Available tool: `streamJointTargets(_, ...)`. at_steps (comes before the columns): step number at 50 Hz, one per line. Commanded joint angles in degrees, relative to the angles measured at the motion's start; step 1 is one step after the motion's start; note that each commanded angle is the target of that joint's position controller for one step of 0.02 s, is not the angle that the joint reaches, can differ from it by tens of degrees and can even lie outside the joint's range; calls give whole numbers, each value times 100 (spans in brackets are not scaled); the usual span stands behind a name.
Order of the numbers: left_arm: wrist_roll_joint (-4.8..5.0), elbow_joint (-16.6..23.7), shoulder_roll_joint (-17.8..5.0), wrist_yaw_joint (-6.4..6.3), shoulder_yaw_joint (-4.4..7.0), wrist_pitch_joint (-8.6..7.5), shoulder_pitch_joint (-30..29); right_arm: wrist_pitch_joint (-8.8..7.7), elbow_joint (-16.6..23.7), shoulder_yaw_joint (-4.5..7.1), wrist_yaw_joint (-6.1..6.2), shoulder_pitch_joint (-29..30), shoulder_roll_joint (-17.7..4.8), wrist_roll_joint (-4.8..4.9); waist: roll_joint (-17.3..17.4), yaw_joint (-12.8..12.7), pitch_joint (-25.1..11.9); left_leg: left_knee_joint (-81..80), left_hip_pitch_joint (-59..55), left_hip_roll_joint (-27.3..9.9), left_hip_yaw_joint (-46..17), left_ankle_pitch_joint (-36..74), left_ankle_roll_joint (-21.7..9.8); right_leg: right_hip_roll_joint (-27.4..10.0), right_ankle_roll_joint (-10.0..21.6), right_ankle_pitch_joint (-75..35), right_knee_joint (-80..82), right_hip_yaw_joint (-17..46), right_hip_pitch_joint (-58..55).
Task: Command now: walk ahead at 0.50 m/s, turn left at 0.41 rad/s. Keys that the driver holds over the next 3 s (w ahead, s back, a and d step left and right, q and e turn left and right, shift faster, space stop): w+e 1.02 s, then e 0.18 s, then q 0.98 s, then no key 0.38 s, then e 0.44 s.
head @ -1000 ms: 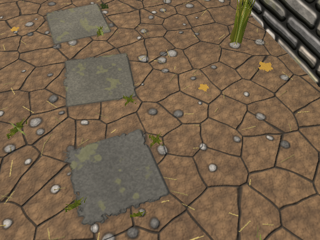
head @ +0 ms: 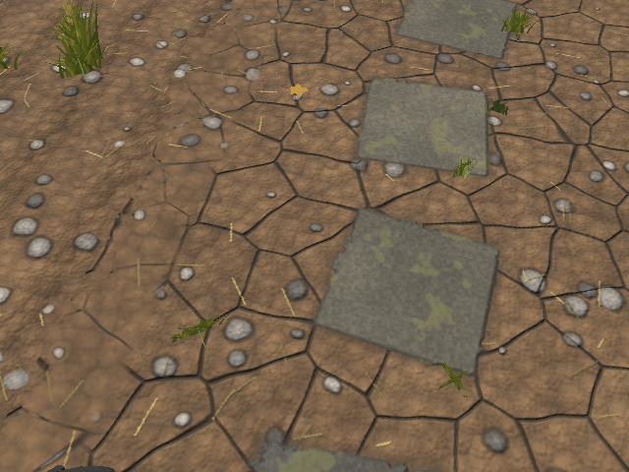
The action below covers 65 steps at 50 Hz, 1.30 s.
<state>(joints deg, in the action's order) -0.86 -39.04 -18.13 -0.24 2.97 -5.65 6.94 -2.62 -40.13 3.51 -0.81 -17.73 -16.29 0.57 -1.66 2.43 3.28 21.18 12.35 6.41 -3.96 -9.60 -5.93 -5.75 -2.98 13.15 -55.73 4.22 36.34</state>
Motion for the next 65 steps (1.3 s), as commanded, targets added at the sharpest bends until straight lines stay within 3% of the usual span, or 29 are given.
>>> streamJointTargets(1, -4, 266, -248, 32, 34, -8, -49, -113, 339, 221, 121, 246, -885, 20, 493, -117, -387, -851, 18, -1237, -892, 1421, -854, 78, -126, -1231, 1124, -164, -242)
streamJointTargets(5, 137, 362, -197, 167, -33, -72, -716, -144, 66, 185, 107, -178, -945, 10, 610, 282, -169, -932, -144, -1404, -770, 678, -674, 198, 39, -2315, 2169, -288, -565)
streamJointTargets(9, 178, 554, -338, 281, -6, -92, -1054, -106, -207, 201, 95, -467, -1024, -7, 566, 372, 60, -647, -1320, -1916, -871, 1206, -613, 233, 431, -1494, 2514, -260, 151)
streamJointTargets(12, 187, 502, -462, 340, 55, -73, -582, -42, -260, 232, 137, -312, -1118, -13, 669, 53, -206, -35, -1721, -1931, -552, 3077, -399, 511, 748, -732, 2614, -464, -446)
streamJointTargets(14, 147, 161, -832, 292, 264, -45, 808, 13, -149, 172, 192, -125, -1038, -69, 469, -672, -1198, 1778, -1139, -1500, -1, 4279, -95, 641, 1123, -1180, 2688, -434, -2608)
streamJointTargets(15, 81, 139, -1363, 264, 387, -36, 1486, -57, 79, 47, 202, -497, -705, -165, -475, -667, -2006, 3792, 690, -887, 294, 2303, 293, -594, 1875, -1176, 2680, 1686, -4682)
streamJointTargets(16, 218, 23, -1215, 292, 379, -4, 1703, -176, 56, -45, 155, -690, -474, -155, -1513, -628, -2348, 5264, 2338, -55, 78, -1942, 614, -1356, 2569, -261, 3546, 3965, -5755)
streamJointTargets(17, 275, 58, -832, 272, 258, 28, 1573, -308, 154, 25, 66, -283, -911, -17, -859, -778, -1846, 5616, 3044, -431, -448, -1931, 545, -1269, 2300, 615, 3793, 3833, -5575)
streamJointTargets(18, 200, 143, -722, 236, 233, 68, 1309, -398, 301, 20, 14, 258, -931, 103, -404, -782, -1194, 5469, 3188, -668, -358, -1527, 493, -1050, 2097, 496, 3873, 3102, -4890)
streamJointTargets(20, 112, 233, -573, 201, 176, 91, 898, -453, 383, 44, 32, 601, -878, -104, 200, -468, -512, 4480, 2866, -1021, -240, -975, 518, -628, 1897, -644, 4087, 2241, -3636)
streamJointTargets(24, 143, 265, -665, 106, 199, 107, 801, -314, 387, 5, 78, 432, -643, -179, -151, -190, -455, 3519, 2367, -1047, -38, -716, 862, -316, 1989, -1705, 4337, 1663, -2769)
streamJointTargets(29, 216, 66, -852, -45, 274, 206, 1167, -333, 598, -99, 70, 1489, -381, -145, -238, -546, -298, 1536, 1768, -717, 58, 1122, 1050, 134, 1582, -1478, 4263, 1165, -2170)
streamJointTargets(34, 266, -97, -795, -95, 283, 327, 1530, -438, 719, -13, -21, 1989, -575, -32, -352, -646, -324, 669, 1409, -525, -171, 1137, 895, -76, 1403, -975, 3754, 1844, -2750)
streamJointTargets(37, 234, -59, -729, -99, 287, 384, 1347, -507, 569, 127, 0, 1393, -797, -11, -539, -247, -477, 277, 517, -559, -89, 693, 569, -58, 1210, -1306, 3122, 2088, -2885)
streamJointTargets(38, 200, 4, -513, -73, 209, 371, 1290, -530, 479, 211, 43, 806, -969, -77, -422, 54, -965, 274, -563, -902, -277, 648, 318, 216, 1040, -1402, 2303, 1844, -2607)
streamJointTargets(39, 83, 116, -166, -60, 85, 349, 1387, -511, 408, 298, 99, -78, -1289, -130, 309, 348, -1804, 389, -2059, -1928, -1306, 304, -43, 644, 821, -187, 703, 1278, -1836)
streamJointTargets(40, 275, 273, 8, -57, 12, 306, 2143, -415, 190, 374, 52, -363, -1562, -142, 2185, -45, -2227, -127, -3371, -3002, -3844, -1040, -885, 1215, 538, 2191, -835, 667, 93)
streamJointTargets(41, 326, 94, -602, -82, 121, 317, 2031, -386, 300, 264, 25, -153, -997, -29, 1395, 70, -1644, -345, -2948, -2958, -3919, -2058, -738, 693, 447, 1926, -1486, 748, 680)
streamJointTargets(42, 283, 156, -839, -75, 201, 346, 1436, -357, 328, 190, 47, 51, -717, -24, 876, 203, -958, -418, -2283, -2693, -2999, -1780, -507, 536, 391, 1380, -1622, 597, 796)
streamJointTargets(44, 185, 274, -688, -55, 219, 364, 1001, -323, 271, 120, 49, 418, -548, -94, 520, 34, -329, -671, -1249, -2264, -1865, -455, -404, 216, 293, 728, -1336, 414, 583)
streamJointTargets(47, 258, 363, -350, 24, 174, 430, 988, -374, 130, 114, 58, 497, -499, -99, 818, -131, -216, -1051, -686, -2022, -925, 237, -429, -23, 239, 444, -1042, 202, 292)
streamJointTargets(51, 209, 566, -204, 70, 114, 441, 579, -392, -79, 209, 66, 454, -774, -90, 582, -104, -134, -1269, -757, -2101, -196, 1063, -568, -137, 126, -281, -222, 143, 581)
streamJointTargets(55, 144, 709, -87, 212, 61, 346, 21, -254, -203, 225, 146, 569, -950, -56, 529, 14, -56, -925, -604, -1798, 886, 2813, -295, 113, 178, -1433, 1312, -390, -160)
streamJointTargets(59, 152, 895, -297, 371, 171, 387, -142, -127, -325, 295, 205, 446, -1197, 108, 685, -62, -287, -260, -1131, -1993, 1091, 3500, -77, 370, 458, -1128, 2003, -609, -665)
streamJointTargets(61, 97, 786, -559, 370, 325, 403, 506, -68, -331, 322, 237, 459, -1250, 205, 634, -469, -671, 824, -1101, -1938, 1153, 4167, 76, 694, 742, -943, 2428, -705, -1663)
streamJointTargets(62, 83, 635, -761, 289, 441, 397, 1100, -67, -366, 250, 223, 357, -1083, 177, 363, -804, -1002, 1807, -703, -1685, 1265, 3702, 270, 807, 947, -1675, 2875, -631, -2701)
streamJointTargets(63, 25, 628, -1207, 133, 500, 436, 1472, -94, -248, 84, 173, 61, -679, -121, -755, -789, -1588, 3602, 656, -1264, 1348, 655, 568, -393, 1380, -4346, 2606, 733, -4291)
streamJointTargets(64, -124, 906, -1295, 54, 318, 426, 1033, -131, -310, -121, 50, -727, -251, -289, -1534, -171, -2597, 5288, 1854, -679, 534, -3475, 845, -1882, 2462, -7124, 2203, 2632, -5455)
streamJointTargets(65, -78, 858, -779, 131, 214, 448, 1136, -85, -617, -24, -24, -793, -878, -38, -649, -601, -3425, 5623, 1717, -820, -268, -3179, 902, -2002, 2793, -5552, 2673, 2671, -5259)
